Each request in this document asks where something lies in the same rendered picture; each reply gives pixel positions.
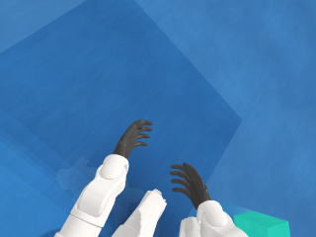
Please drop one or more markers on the robot right forearm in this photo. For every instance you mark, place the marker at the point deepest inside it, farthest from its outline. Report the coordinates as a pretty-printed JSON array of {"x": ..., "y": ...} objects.
[{"x": 214, "y": 222}]

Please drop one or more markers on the robot left hand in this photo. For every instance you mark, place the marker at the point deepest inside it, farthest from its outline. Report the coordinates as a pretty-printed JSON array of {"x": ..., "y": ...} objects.
[{"x": 128, "y": 140}]

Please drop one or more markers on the robot left forearm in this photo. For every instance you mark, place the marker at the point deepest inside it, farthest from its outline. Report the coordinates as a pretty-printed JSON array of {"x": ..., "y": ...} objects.
[{"x": 91, "y": 210}]

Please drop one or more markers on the robot thigh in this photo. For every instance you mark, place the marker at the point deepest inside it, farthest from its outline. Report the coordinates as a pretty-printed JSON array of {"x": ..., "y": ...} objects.
[
  {"x": 143, "y": 221},
  {"x": 189, "y": 227}
]

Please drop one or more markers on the carton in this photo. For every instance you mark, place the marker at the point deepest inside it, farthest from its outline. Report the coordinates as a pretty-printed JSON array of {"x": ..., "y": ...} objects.
[{"x": 256, "y": 224}]

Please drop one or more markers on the robot left thigh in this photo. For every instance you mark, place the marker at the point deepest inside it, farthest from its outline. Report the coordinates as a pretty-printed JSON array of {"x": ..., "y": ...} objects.
[{"x": 143, "y": 221}]

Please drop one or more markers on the robot right thigh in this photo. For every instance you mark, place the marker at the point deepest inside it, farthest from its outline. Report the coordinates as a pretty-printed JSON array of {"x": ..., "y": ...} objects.
[{"x": 189, "y": 227}]

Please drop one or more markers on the robot right hand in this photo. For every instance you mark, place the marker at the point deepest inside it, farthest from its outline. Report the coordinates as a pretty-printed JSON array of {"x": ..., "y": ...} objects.
[{"x": 195, "y": 189}]

